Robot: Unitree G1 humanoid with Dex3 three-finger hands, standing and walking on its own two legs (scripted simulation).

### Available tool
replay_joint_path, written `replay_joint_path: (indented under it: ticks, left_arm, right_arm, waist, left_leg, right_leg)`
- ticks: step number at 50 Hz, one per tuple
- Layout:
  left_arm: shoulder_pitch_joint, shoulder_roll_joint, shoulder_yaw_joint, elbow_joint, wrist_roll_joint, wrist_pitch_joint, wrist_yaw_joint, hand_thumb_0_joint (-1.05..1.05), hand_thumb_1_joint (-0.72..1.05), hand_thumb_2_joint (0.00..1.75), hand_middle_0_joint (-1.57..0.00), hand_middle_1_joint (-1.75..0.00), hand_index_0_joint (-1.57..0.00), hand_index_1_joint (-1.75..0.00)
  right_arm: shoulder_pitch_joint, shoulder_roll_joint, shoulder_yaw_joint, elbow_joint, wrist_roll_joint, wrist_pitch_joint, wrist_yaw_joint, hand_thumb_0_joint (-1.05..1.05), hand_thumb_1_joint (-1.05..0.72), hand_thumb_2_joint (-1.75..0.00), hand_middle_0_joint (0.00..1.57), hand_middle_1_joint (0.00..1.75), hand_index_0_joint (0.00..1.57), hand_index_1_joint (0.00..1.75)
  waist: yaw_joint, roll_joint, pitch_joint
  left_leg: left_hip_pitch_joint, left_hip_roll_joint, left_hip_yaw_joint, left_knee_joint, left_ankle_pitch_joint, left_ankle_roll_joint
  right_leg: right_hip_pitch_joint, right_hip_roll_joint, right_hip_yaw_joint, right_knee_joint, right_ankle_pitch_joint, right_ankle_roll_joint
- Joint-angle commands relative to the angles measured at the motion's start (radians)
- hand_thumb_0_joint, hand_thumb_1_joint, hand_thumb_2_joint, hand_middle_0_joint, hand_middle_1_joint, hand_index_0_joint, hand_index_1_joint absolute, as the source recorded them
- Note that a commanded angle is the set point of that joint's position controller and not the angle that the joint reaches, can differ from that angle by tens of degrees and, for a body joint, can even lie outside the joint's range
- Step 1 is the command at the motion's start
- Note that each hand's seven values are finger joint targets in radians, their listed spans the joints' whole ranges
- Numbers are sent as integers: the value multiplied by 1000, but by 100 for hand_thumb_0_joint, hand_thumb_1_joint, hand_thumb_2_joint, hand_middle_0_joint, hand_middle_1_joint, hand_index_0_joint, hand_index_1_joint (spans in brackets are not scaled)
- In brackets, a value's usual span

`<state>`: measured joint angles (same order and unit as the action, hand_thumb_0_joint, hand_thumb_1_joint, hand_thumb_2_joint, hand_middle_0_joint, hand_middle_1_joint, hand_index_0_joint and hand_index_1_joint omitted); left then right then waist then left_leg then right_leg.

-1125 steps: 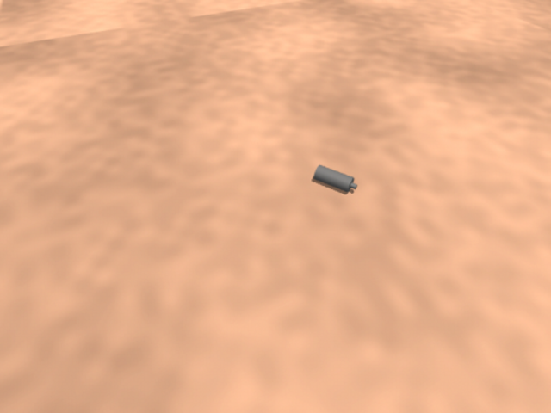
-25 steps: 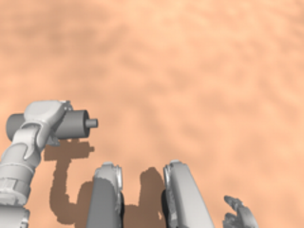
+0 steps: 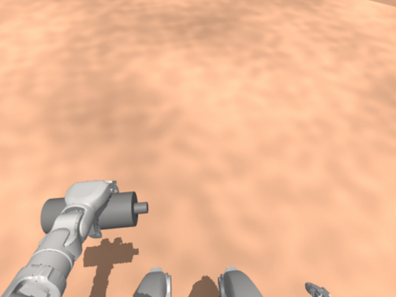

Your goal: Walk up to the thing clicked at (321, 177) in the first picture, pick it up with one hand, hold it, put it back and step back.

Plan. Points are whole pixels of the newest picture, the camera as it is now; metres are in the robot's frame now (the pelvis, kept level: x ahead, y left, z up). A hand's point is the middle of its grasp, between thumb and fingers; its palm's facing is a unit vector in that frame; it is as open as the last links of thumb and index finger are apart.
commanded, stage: lift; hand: left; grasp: from above
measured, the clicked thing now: (99, 211) +0.34 +0.23 -0.10
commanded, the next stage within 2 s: hold in 0.32 s
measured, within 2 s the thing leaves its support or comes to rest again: neither
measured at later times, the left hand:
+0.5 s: hand (89, 193) +0.35 +0.22 -0.01, palm faces -0.46 -0.05 -0.89, open 11.0 cm
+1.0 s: hand (83, 186) +0.35 +0.22 +0.03, palm faces -0.46 -0.04 -0.89, open 11.0 cm
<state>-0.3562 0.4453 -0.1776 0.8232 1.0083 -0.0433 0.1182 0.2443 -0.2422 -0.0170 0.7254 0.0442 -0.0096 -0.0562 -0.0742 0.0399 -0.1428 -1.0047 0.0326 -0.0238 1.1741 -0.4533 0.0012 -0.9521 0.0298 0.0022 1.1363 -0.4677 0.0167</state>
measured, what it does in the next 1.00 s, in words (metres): rises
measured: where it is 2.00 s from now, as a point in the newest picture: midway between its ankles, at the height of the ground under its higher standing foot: outside the picture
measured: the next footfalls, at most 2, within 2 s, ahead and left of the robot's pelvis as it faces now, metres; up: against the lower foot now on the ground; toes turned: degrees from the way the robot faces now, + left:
none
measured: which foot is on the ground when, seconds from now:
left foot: down 0.00-1.00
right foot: down 0.00-1.00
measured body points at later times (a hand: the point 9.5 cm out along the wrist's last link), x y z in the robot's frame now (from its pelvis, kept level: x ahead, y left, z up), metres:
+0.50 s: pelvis +0.04 +0.00 +0.06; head +0.08 -0.01 +0.51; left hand +0.37 +0.22 +0.04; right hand +0.13 -0.26 -0.06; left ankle +0.06 +0.12 -0.64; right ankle +0.05 -0.13 -0.64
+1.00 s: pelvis +0.05 +0.00 +0.08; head +0.07 -0.02 +0.53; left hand +0.37 +0.22 +0.08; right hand +0.17 -0.26 -0.04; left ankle +0.06 +0.12 -0.64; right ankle +0.05 -0.13 -0.64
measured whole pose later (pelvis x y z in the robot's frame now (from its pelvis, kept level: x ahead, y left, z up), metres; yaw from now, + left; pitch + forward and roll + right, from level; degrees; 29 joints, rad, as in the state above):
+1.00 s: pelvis +0.05 +0.00 +0.08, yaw +0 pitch +5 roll +0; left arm -0.25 0.42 -0.21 0.66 1.00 -0.03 -0.01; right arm 0.21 -0.25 -0.03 0.70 0.06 0.05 -0.06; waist -0.01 0.04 -0.05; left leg -0.43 0.02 0.02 0.64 -0.30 0.00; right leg -0.40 0.01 0.04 0.64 -0.32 0.01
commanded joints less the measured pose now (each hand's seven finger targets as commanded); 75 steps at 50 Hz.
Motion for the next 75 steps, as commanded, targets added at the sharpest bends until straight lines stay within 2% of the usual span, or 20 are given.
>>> replay_joint_path:
  ticks: [1, 6, 8, 11, 13, 15, 17, 20, 23, 24, 27, 30, 32, 33, 36, 48, 54, 63, 69, 75]
  left_arm:
    - [-305, 211, 95, -163, 9, 5, 62, 0, 66, 91, -98, -82, -100, -81]
    - [-303, 194, 93, -154, 6, 31, 73, 0, 66, 94, -97, -85, -99, -84]
    - [-281, 163, 70, -122, -2, 39, 64, 0, 66, 93, -98, -84, -99, -82]
    - [-249, 169, 71, -134, -9, 38, 45, 0, 65, 93, -98, -83, -99, -82]
    - [-267, 146, 50, -174, -18, 34, 33, 0, 65, 94, -98, -84, -99, -83]
    - [-231, 158, 63, -171, -21, 33, 24, 0, 65, 92, -98, -82, -99, -81]
    - [-263, 175, 68, -206, -12, 24, 19, 0, 66, 93, -97, -85, -99, -83]
    - [-256, 157, 62, -216, -7, 21, 20, 0, 65, 93, -96, -87, -98, -85]
    - [-263, 176, 68, -240, -2, 18, 20, 0, 65, 90, -94, -88, -97, -84]
    - [-252, 167, 61, -224, 6, 19, 14, 0, 64, 90, -93, -88, -96, -84]
    - [-277, 181, 64, -272, -2, 12, -5, 0, 65, 93, -94, -88, -97, -85]
    - [-235, 158, 53, -244, -1, 18, -20, 0, 65, 96, -94, -90, -97, -87]
    - [-220, 177, 64, -265, -8, 15, -34, 0, 64, 95, -94, -90, -97, -87]
    - [-228, 175, 59, -272, -8, 13, -42, 0, 64, 93, -92, -90, -96, -87]
    - [-219, 175, 57, -290, -7, 6, -68, 0, 62, 94, -91, -90, -94, -87]
    - [-208, 185, 72, -362, -8, 4, -93, 0, 63, 93, -90, -93, -94, -89]
    - [-181, 176, 64, -369, -18, 3, -106, 0, 64, 94, -91, -93, -95, -89]
    - [-184, 187, 78, -415, -15, 4, -117, 0, 62, 97, -89, -97, -93, -93]
    - [-175, 174, 65, -422, -30, 2, -125, 0, 63, 98, -90, -100, -94, -95]
    - [-164, 188, 76, -435, -32, -5, -134, 0, 62, 97, -89, -101, -93, -96]
  right_arm:
    - [23, -144, -57, -87, 1, -32, -9, 0, -90, -90, 20, 30, 20, 30]
    - [33, -143, -62, -76, -2, -28, -8, 0, -90, -90, 20, 30, 20, 30]
    - [34, -145, -64, -73, 0, -26, -7, 0, -90, -90, 20, 30, 20, 30]
    - [30, -146, -69, -84, 2, -22, -7, 0, -90, -90, 20, 30, 20, 30]
    - [19, -139, -65, -92, 4, -22, -7, 0, -90, -90, 20, 30, 20, 30]
    - [12, -140, -67, -92, 6, -21, -9, 0, -90, -90, 20, 30, 20, 30]
    - [13, -141, -68, -94, 7, -18, -11, 0, -90, -90, 20, 30, 20, 30]
    - [11, -139, -69, -89, 7, -14, -11, 0, -90, -90, 20, 30, 20, 30]
    - [-2, -144, -72, -92, 9, -11, -10, 0, -90, -90, 20, 30, 20, 30]
    - [-2, -142, -71, -86, 8, -9, -10, 0, -89, -90, 20, 30, 20, 30]
    - [-13, -149, -74, -96, 12, -3, -9, 0, -89, -89, 20, 30, 20, 30]
    - [-24, -143, -70, -98, 12, 0, -8, 0, -89, -90, 20, 30, 20, 30]
    - [-32, -146, -73, -107, 15, 3, -9, 0, -89, -90, 20, 30, 20, 30]
    - [-28, -148, -72, -108, 15, 5, -8, 0, -89, -89, 20, 30, 20, 30]
    - [-39, -147, -71, -113, 16, 9, -10, 0, -89, -90, 20, 30, 20, 30]
    - [-73, -145, -66, -141, 18, 23, -13, 0, -89, -89, 20, 30, 20, 30]
    - [-110, -139, -57, -163, 22, 28, -16, 0, -90, -90, 20, 30, 20, 30]
    - [-128, -137, -53, -167, 23, 30, -22, 0, -90, -90, 20, 30, 20, 30]
    - [-153, -136, -48, -175, 26, 30, -24, 0, -90, -90, 20, 30, 20, 30]
    - [-166, -136, -45, -182, 26, 27, -26, 0, -90, -90, 20, 30, 20, 30]
  waist:
    - [11, 45, -290]
    - [19, 35, -302]
    - [8, 23, -267]
    - [24, -2, -243]
    - [19, 13, -225]
    - [24, 0, -223]
    - [24, -5, -244]
    - [24, 4, -234]
    - [35, 7, -228]
    - [25, 11, -222]
    - [35, 10, -226]
    - [40, -1, -201]
    - [53, -3, -211]
    - [39, -2, -209]
    - [48, 2, -203]
    - [64, -16, -183]
    - [69, -28, -138]
    - [77, -11, -144]
    - [74, -23, -110]
    - [79, -13, -98]
  left_leg:
    - [352, -32, 4, -272, 91, 5]
    - [444, -33, 8, -325, 219, 5]
    - [471, -30, 8, -356, 227, 3]
    - [489, -36, 14, -393, 233, 9]
    - [508, -41, 17, -424, 213, 7]
    - [537, -40, 19, -440, 239, 6]
    - [564, -41, 20, -447, 286, 8]
    - [610, -39, 22, -471, 323, 5]
    - [635, -43, 26, -494, 334, 3]
    - [643, -41, 25, -500, 343, 1]
    - [671, -42, 28, -521, 355, 2]
    - [679, -44, 28, -536, 375, 2]
    - [698, -44, 34, -541, 413, 4]
    - [699, -43, 33, -544, 418, 4]
    - [727, -41, 34, -551, 448, 6]
    - [766, -42, 38, -597, 461, 12]
    - [770, -49, 47, -636, 379, 16]
    - [800, -49, 50, -663, 379, 13]
    - [806, -44, 49, -691, 333, 14]
    - [816, -42, 45, -714, 306, 14]
  right_leg:
    - [201, 22, 4, -268, 103, -37]
    - [305, 19, 9, -325, 225, -32]
    - [316, 19, 7, -349, 231, -32]
    - [365, 17, 13, -397, 241, -30]
    - [392, 15, 18, -428, 222, -29]
    - [423, 16, 17, -447, 240, -27]
    - [447, 13, 22, -453, 293, -25]
    - [461, 15, 22, -472, 319, -27]
    - [494, 12, 21, -496, 326, -27]
    - [489, 14, 22, -495, 330, -28]
    - [524, 14, 22, -518, 339, -27]
    - [541, 14, 25, -533, 358, -26]
    - [569, 13, 23, -540, 395, -24]
    - [564, 14, 24, -537, 396, -26]
    - [570, 16, 21, -547, 413, -26]
    - [624, 11, 23, -588, 436, -22]
    - [633, 5, 27, -632, 365, -21]
    - [650, 5, 29, -652, 358, -23]
    - [649, 7, 25, -678, 304, -25]
    - [662, 7, 26, -692, 276, -27]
